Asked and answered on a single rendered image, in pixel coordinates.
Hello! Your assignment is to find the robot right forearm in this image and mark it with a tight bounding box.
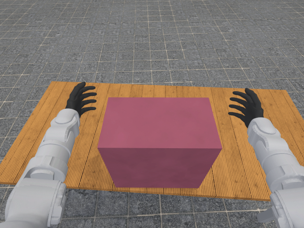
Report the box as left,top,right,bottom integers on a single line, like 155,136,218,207
247,117,304,193

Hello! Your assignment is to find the left robot upper arm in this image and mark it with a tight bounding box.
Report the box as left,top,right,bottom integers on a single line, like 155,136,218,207
0,178,67,228

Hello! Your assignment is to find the table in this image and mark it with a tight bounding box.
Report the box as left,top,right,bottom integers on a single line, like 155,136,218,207
0,81,304,223

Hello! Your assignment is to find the right robot upper arm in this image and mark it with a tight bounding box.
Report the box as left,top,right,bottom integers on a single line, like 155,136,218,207
270,187,304,228

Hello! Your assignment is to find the robot left forearm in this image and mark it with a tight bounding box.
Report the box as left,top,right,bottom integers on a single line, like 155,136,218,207
5,108,80,221

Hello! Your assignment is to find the carton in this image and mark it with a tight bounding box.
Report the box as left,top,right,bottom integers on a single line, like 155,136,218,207
97,97,222,188

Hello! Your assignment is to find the robot left hand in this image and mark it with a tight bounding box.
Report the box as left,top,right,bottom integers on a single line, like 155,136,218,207
65,82,97,117

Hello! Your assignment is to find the robot right hand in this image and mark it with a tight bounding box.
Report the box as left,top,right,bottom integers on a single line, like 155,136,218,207
228,88,264,128

